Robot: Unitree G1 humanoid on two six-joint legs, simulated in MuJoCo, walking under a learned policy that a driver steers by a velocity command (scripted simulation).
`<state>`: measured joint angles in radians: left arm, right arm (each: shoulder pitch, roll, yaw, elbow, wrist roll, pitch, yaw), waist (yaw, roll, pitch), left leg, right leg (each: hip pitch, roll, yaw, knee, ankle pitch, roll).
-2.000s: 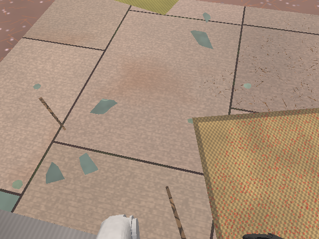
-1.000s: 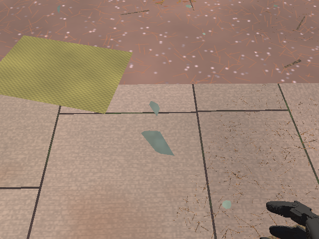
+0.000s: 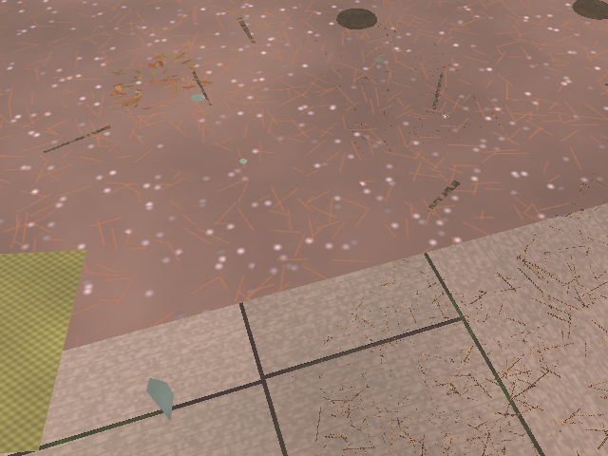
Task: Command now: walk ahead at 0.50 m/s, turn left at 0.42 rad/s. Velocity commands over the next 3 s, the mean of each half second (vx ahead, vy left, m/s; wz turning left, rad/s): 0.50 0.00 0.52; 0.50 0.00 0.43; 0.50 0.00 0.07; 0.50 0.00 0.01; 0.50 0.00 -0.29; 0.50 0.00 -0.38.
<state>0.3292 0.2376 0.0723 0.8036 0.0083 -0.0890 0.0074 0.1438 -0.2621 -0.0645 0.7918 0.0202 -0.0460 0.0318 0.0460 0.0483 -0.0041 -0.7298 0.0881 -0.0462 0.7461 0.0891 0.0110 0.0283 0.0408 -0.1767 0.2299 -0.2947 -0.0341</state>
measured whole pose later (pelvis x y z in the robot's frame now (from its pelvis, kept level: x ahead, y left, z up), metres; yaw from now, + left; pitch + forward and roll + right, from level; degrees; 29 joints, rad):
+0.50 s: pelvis +0.29 +0.06 +0.00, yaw +18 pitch +3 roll +0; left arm 0.05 0.27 0.05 0.68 0.00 -0.09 0.00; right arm 0.31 -0.27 -0.07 0.73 0.02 -0.04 0.00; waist -0.07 -0.03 0.02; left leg -0.17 -0.11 -0.15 0.39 -0.26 0.08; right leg -0.65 -0.07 0.11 0.63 0.01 0.06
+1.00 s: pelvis +0.54 +0.12 +0.00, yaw +31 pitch +2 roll -2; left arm 0.38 0.27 0.06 0.86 -0.02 -0.08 -0.01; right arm 0.09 -0.26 -0.05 0.63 0.02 -0.05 0.03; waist 0.11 0.04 0.01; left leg -0.63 0.08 -0.04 0.68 -0.07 0.01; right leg -0.05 0.01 -0.08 0.27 -0.27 -0.01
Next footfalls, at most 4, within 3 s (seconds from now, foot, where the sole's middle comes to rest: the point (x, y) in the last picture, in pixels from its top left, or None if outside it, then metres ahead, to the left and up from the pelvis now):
0.14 left None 0.26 0.13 -0.78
0.62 right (340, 426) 0.56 -0.01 -0.78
1.10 left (188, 380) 0.66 0.35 -0.78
1.62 right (234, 255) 1.03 0.29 -0.78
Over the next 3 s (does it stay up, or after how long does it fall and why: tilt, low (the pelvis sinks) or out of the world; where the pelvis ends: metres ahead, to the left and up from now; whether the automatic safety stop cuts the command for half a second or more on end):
stays up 1.49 0.58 0.01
